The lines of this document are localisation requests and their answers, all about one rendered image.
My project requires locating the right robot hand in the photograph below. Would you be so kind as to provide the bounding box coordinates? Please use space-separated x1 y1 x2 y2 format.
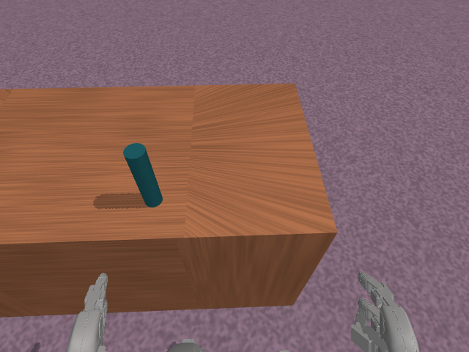
351 272 419 352

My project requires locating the left robot hand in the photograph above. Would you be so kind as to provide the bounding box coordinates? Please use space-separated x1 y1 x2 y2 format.
66 273 108 352

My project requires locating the can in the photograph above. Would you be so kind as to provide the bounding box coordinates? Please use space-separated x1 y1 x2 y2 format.
123 143 163 208

